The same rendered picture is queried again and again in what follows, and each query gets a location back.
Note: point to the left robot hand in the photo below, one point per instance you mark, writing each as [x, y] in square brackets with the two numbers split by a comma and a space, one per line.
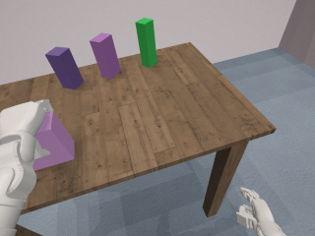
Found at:
[26, 117]

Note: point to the sponge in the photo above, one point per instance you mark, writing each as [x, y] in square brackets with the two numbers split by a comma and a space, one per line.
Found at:
[54, 137]

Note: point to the right robot hand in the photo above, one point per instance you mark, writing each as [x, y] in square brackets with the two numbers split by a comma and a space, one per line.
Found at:
[249, 216]

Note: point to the robot left forearm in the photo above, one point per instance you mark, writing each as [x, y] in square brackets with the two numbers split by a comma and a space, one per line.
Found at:
[17, 177]

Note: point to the robot right forearm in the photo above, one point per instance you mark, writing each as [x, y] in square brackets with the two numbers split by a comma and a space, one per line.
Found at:
[268, 228]

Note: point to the table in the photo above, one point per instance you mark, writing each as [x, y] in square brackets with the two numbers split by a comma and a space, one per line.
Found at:
[141, 121]

